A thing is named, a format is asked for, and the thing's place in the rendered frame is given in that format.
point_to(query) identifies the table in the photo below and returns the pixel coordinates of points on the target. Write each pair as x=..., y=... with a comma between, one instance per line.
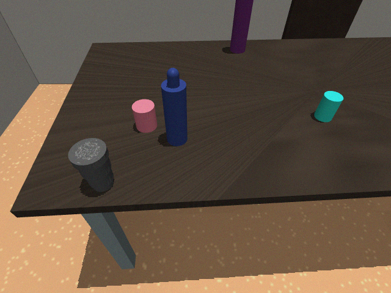
x=252, y=134

